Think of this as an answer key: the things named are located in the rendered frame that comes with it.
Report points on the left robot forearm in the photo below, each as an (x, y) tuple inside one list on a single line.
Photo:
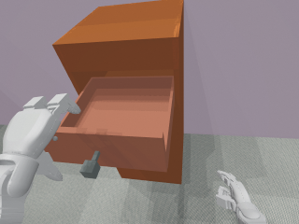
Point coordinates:
[(17, 174)]

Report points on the right robot forearm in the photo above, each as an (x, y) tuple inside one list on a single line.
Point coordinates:
[(248, 213)]

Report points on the handle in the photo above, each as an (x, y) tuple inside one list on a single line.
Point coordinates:
[(91, 168)]

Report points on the robot right hand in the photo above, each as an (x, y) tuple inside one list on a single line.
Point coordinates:
[(229, 198)]

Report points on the drawer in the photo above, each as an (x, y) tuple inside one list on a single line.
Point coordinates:
[(127, 119)]

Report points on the robot left hand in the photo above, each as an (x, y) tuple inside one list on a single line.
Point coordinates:
[(30, 131)]

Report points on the cabinet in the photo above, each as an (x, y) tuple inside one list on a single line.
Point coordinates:
[(144, 39)]

